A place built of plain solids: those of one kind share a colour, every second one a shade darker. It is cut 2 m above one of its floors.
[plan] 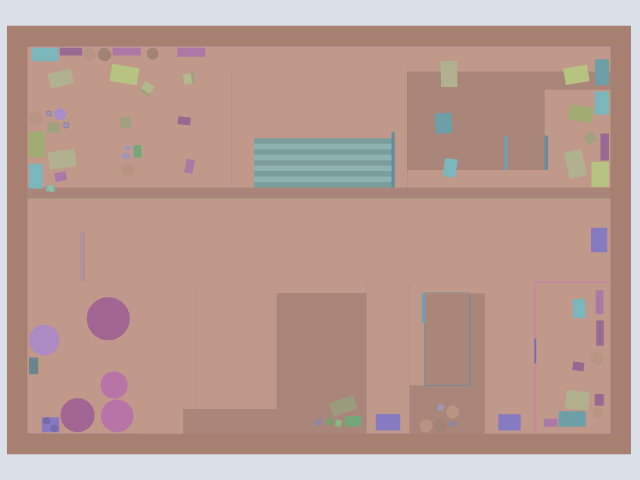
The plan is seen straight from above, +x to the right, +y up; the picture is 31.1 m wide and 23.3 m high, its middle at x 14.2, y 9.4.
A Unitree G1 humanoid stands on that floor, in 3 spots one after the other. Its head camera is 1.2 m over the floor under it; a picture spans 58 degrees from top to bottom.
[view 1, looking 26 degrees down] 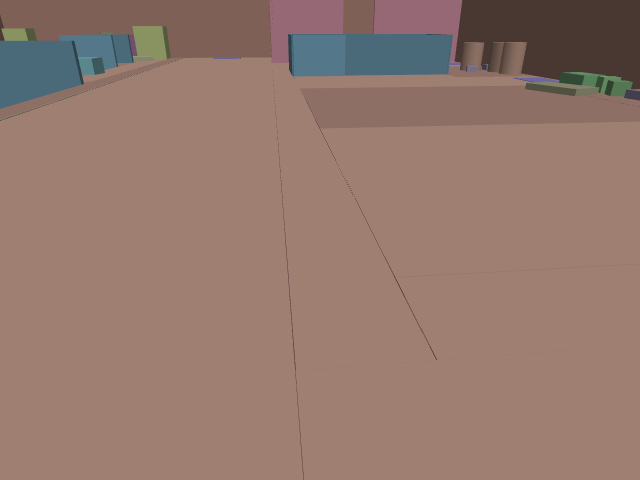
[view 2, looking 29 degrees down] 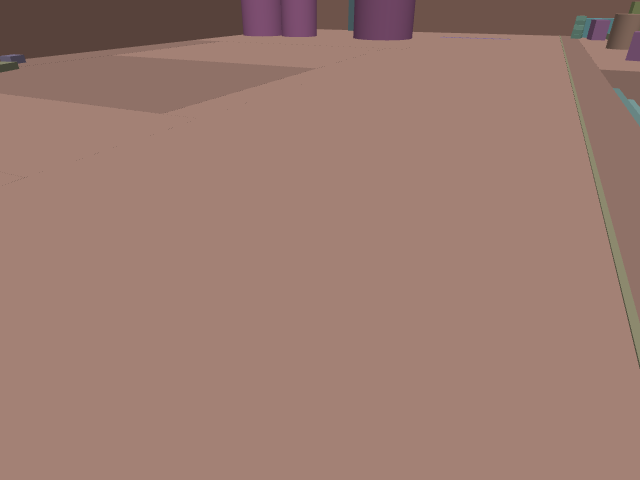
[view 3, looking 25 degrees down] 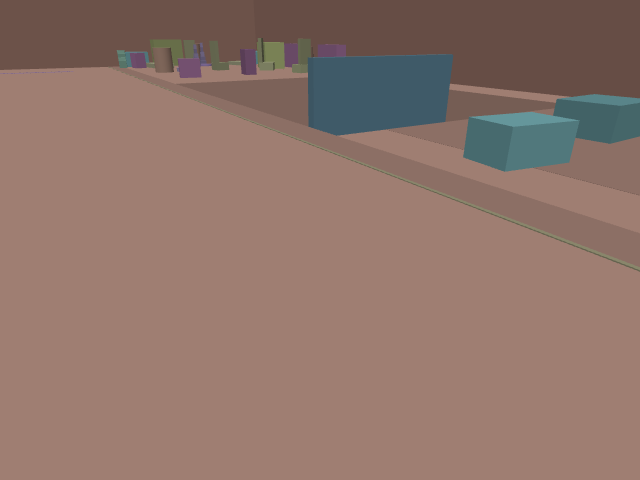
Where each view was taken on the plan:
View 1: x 6.25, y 7.44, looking -6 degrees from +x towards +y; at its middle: floor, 2.74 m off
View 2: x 20.45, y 10.80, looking -155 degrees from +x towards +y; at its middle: floor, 2.48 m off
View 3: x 23.38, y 8.72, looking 149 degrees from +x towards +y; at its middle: floor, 2.84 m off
